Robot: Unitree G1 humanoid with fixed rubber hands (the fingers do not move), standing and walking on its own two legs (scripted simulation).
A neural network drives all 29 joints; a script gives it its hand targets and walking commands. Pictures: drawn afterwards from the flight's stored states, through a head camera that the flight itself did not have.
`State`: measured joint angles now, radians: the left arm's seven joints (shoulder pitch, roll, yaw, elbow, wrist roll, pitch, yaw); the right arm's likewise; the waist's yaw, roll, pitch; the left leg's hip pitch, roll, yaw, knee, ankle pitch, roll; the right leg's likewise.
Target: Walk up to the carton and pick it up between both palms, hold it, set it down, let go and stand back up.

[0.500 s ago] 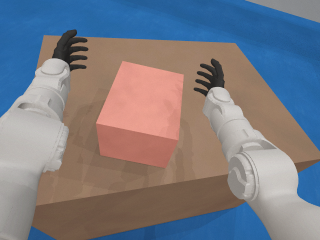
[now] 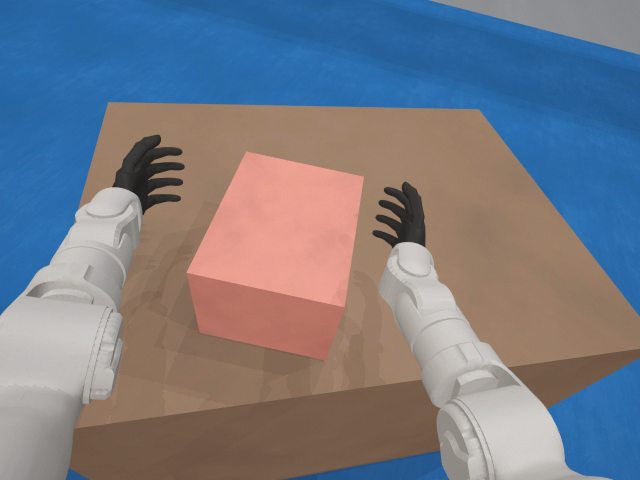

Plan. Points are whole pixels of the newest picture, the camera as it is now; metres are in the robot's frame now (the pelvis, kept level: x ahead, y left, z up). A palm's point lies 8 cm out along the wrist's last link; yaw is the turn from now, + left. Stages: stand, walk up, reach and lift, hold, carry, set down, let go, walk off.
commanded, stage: set down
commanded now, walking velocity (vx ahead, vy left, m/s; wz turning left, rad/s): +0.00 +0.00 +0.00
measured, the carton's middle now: (284, 252) +0.48 +0.00 -0.02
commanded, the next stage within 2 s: none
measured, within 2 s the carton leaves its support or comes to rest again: neither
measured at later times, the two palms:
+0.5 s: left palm (77, 248) +0.40 +0.25 +0.10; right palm (402, 292) +0.33 -0.12 +0.08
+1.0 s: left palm (40, 324) +0.32 +0.28 +0.06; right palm (389, 343) +0.28 -0.10 +0.05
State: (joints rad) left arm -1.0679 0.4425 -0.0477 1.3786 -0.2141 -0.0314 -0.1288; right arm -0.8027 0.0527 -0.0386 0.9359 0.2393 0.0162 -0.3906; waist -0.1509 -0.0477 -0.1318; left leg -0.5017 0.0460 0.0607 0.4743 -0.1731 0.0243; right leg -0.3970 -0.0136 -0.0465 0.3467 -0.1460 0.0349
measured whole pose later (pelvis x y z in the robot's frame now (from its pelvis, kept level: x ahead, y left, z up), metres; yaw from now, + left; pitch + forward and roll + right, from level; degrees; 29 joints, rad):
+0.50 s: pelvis -0.03 +0.03 +0.00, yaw +0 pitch +1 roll -3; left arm -0.79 0.44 -0.07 0.99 -0.25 0.11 -0.13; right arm -0.56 0.04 -0.05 0.68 0.23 0.10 -0.40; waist -0.08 -0.04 -0.01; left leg -0.36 0.03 0.08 0.52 -0.19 0.06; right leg -0.24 -0.03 -0.03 0.36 -0.14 0.03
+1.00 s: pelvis -0.02 +0.02 +0.00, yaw -1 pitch -6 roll -3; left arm -0.41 0.44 0.02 0.60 -0.21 0.14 -0.18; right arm -0.21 0.10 0.05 0.38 0.20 0.07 -0.46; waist 0.03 -0.04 0.10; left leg -0.19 0.04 0.10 0.51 -0.23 0.04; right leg -0.09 -0.02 -0.01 0.36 -0.18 0.05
